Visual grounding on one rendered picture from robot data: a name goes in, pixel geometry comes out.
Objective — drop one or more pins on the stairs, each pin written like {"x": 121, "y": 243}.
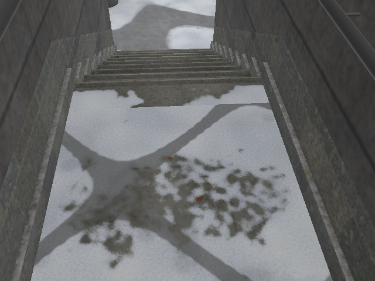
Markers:
{"x": 165, "y": 64}

